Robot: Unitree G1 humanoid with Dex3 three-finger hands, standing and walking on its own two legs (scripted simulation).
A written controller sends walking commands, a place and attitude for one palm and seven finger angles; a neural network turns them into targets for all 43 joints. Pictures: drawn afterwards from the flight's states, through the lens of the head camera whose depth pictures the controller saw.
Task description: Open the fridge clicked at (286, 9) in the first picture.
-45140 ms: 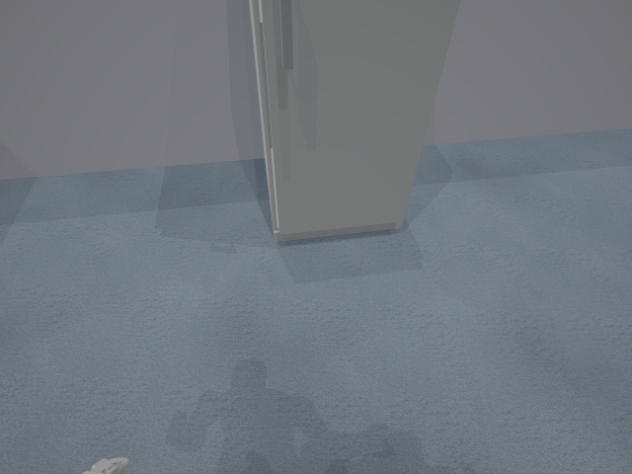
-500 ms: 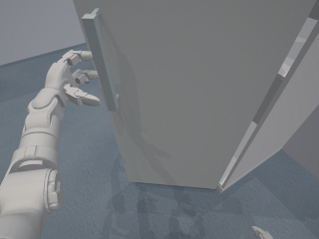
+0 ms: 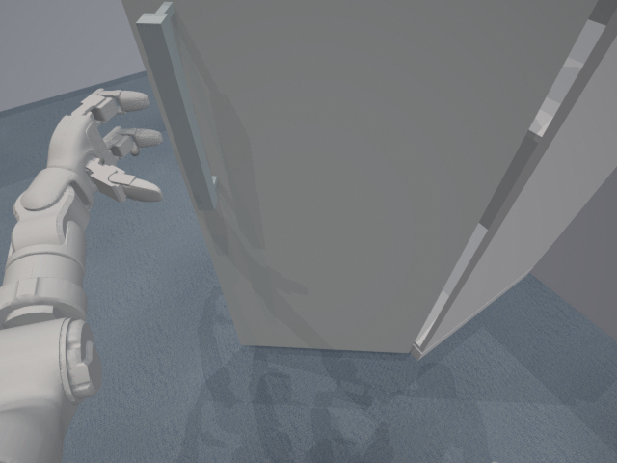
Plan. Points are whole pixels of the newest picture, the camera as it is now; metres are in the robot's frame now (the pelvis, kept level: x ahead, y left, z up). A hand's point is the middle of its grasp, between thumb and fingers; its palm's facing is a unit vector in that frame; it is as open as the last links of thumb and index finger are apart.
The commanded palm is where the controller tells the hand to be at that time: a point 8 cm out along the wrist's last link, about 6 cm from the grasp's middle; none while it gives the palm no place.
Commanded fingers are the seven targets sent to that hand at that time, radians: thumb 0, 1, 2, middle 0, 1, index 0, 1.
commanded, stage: move the hooked fingers beside the handle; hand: left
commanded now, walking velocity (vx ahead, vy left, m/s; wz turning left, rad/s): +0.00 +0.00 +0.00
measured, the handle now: (190, 122) +0.52 +0.16 +0.17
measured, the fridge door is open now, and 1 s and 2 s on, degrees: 53 53 53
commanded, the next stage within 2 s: feel for the door with the fingertips in 1.12 s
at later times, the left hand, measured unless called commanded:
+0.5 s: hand (109, 155) +0.43 +0.24 +0.19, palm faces -0.04 -1.00 -0.01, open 14.0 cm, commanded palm +0.42 +0.29 +0.18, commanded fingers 0.00 -0.50 0.30 -0.30 -1.20 -0.30 -1.20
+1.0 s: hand (113, 153) +0.44 +0.24 +0.18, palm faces -0.04 -1.00 +0.01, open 14.0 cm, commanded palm +0.43 +0.29 +0.18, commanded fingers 0.00 -0.50 0.30 -0.30 -1.20 -0.30 -1.20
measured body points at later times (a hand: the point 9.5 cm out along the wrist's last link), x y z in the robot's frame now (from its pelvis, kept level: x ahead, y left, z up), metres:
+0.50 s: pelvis +0.01 +0.00 +0.00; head +0.03 +0.00 +0.45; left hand +0.43 +0.29 +0.19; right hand +0.12 -0.26 -0.10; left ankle -0.02 +0.10 -0.74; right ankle +0.02 -0.12 -0.74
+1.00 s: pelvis +0.01 +0.00 +0.00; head +0.04 +0.00 +0.45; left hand +0.44 +0.29 +0.18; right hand +0.09 -0.27 -0.11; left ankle -0.02 +0.10 -0.74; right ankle +0.02 -0.12 -0.74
